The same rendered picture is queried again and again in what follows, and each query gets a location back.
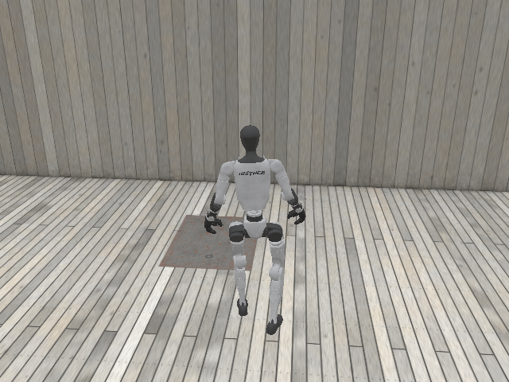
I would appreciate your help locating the right robot forearm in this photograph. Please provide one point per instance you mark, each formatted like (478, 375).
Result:
(295, 203)

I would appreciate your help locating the left robot hand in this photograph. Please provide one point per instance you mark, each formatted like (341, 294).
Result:
(207, 225)

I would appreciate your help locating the right robot hand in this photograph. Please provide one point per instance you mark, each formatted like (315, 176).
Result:
(301, 215)

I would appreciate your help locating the left robot foot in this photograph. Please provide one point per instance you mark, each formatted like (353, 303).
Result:
(242, 308)

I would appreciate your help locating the left robot forearm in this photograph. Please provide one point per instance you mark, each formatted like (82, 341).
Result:
(213, 209)

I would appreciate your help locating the robot right upper arm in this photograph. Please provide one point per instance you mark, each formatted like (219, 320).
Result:
(282, 178)

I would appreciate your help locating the robot torso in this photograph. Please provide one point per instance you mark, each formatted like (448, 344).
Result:
(252, 183)

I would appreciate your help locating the robot left upper arm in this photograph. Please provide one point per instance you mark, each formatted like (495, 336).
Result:
(226, 169)

